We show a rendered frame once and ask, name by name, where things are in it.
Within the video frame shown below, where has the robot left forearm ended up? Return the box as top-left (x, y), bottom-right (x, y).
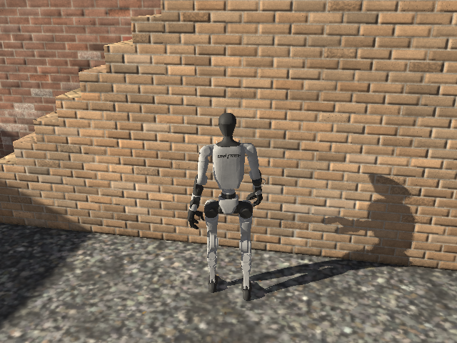
top-left (189, 175), bottom-right (204, 212)

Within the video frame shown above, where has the right robot shin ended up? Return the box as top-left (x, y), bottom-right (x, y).
top-left (241, 239), bottom-right (251, 289)

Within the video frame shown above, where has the robot right forearm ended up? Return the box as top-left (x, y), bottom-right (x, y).
top-left (252, 170), bottom-right (262, 195)

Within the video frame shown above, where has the right robot hand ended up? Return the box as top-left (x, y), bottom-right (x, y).
top-left (246, 192), bottom-right (263, 207)

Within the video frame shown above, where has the left robot hand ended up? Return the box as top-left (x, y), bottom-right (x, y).
top-left (187, 209), bottom-right (204, 229)

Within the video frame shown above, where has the right robot upper arm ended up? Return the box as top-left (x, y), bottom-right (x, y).
top-left (242, 143), bottom-right (261, 180)

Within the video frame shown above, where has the robot torso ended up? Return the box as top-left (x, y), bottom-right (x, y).
top-left (212, 140), bottom-right (245, 214)

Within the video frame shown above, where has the left robot upper arm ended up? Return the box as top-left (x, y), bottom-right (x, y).
top-left (196, 144), bottom-right (214, 185)

